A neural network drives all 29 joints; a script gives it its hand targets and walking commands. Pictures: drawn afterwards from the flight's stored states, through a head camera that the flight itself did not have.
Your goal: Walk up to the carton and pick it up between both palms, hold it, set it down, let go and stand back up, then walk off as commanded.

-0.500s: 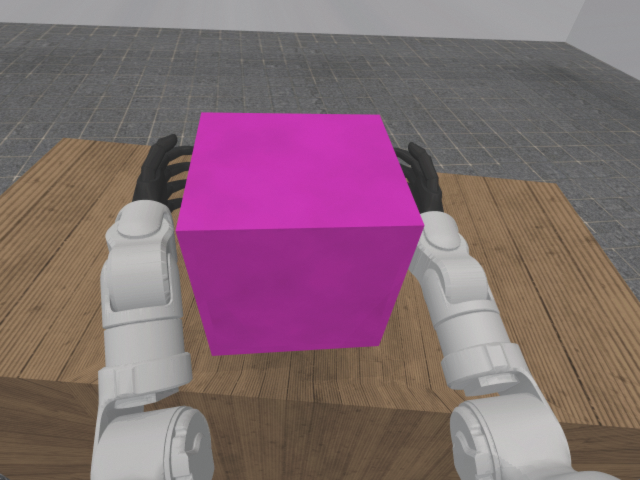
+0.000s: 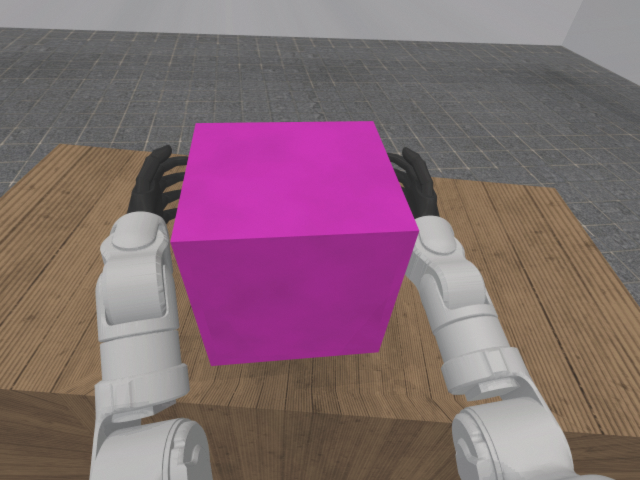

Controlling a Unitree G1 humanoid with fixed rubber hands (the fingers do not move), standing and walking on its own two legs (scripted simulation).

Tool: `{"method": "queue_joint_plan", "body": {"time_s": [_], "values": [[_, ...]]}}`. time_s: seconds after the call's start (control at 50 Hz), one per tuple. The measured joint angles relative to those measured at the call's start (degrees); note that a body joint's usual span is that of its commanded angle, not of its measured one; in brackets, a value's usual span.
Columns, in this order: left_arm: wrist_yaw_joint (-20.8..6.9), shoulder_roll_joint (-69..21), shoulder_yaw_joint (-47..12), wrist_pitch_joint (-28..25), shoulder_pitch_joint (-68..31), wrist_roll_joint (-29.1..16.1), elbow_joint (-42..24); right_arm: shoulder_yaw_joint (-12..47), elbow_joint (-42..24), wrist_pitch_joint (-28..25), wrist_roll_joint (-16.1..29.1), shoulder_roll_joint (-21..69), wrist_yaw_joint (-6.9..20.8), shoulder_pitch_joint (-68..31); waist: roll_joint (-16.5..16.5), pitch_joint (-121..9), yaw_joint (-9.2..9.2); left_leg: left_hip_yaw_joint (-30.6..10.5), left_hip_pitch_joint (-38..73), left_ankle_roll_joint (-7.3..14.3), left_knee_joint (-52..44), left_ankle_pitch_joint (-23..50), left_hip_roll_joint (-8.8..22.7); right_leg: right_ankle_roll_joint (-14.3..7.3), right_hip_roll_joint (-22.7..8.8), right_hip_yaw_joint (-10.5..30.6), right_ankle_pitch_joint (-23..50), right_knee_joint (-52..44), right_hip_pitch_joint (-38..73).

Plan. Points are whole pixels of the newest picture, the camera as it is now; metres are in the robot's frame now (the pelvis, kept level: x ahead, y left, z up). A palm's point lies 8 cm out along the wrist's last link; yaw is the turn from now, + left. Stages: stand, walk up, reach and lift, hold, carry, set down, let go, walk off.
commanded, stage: hold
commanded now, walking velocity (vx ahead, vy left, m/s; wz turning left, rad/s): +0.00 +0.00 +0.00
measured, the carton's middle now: (292, 243) +0.36 +0.01 +0.13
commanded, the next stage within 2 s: none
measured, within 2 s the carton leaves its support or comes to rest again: neither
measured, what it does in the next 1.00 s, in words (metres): stands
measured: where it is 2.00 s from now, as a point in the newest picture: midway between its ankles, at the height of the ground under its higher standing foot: outside the picture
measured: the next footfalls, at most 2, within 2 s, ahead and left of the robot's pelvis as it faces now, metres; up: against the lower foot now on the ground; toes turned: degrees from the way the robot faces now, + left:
none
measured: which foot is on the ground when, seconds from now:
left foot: down 0.00-1.00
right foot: down 0.00-1.00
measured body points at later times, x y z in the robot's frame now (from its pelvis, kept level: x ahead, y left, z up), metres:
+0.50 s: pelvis -0.02 -0.01 +0.00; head -0.06 +0.02 +0.45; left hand +0.36 +0.17 +0.21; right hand +0.37 -0.15 +0.20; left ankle +0.00 +0.12 -0.75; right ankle +0.00 -0.11 -0.75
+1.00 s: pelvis +0.00 +0.00 +0.00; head -0.04 +0.03 +0.45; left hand +0.36 +0.17 +0.19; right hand +0.37 -0.15 +0.19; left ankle +0.00 +0.12 -0.75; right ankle +0.00 -0.11 -0.75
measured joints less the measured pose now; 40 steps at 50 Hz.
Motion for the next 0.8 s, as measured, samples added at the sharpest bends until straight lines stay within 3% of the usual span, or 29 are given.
{"method": "queue_joint_plan", "body": {"time_s": [0.14,0.3,0.46,0.62,0.8], "values": [[0.5,-0.1,-1.8,0.6,1.7,-0.3,-2.9,0.0,-3.0,-0.3,0.6,0.1,0.0,2.4,0.5,0.3,-0.28,-0.4,0.0,0.0,1.1,-0.4,0.0,0.0,0.1,-0.3,0.0,0.1,0.6],[-0.3,-0.4,0.1,0.6,-3.0,1.4,2.8,-2.7,0.7,0.4,-2.1,0.6,1.1,-0.3,0.7,1.3,0.5,0.3,-0.3,0.0,-0.2,1.3,0.0,-0.2,0.0,0.3,0.8,0.8,-0.9],[0.2,0.8,0.5,-1.4,-3.8,-0.2,3.9,-3.1,2.0,-1.1,-2.3,1.0,0.9,-2.1,0.3,-0.6,0.99,0.0,-2.6,-0.4,0.0,1.8,0.3,-0.7,0.3,-0.1,1.1,1.2,-3.2],[-1.0,1.6,2.0,-1.3,-6.2,0.5,8.3,-5.9,5.7,-0.3,-4.4,2.6,1.5,-4.4,-0.5,-1.6,0.47,-0.9,-2.2,-0.4,0.3,1.3,0.0,-0.6,0.0,-1.0,0.1,1.6,-2.4],[-0.1,0.3,-0.3,-0.8,-0.7,-0.1,1.3,-1.7,0.5,-0.8,-0.1,0.7,0.2,-0.1,0.9,-0.7,-0.28,-0.3,-1.2,0.1,0.7,0.0,-0.1,0.0,0.0,-0.4,0.2,0.1,-0.6]]}}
